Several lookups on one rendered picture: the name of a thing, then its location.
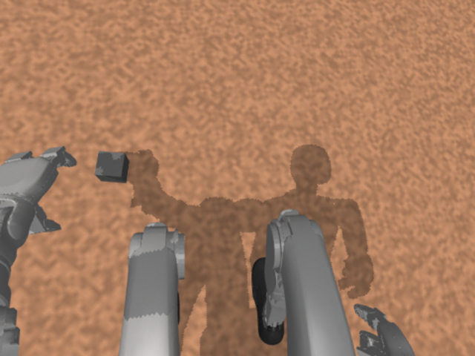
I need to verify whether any left robot arm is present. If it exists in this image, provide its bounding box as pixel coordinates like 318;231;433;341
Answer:
0;195;36;356

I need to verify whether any cube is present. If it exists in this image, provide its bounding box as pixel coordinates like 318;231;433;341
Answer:
94;151;129;183

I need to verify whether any right robot hand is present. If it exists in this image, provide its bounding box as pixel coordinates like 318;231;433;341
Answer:
354;304;415;356

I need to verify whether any left robot hand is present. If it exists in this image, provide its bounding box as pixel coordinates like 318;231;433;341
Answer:
0;146;77;234

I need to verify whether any right robot foot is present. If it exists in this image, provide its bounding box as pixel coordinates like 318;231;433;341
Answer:
252;257;284;345

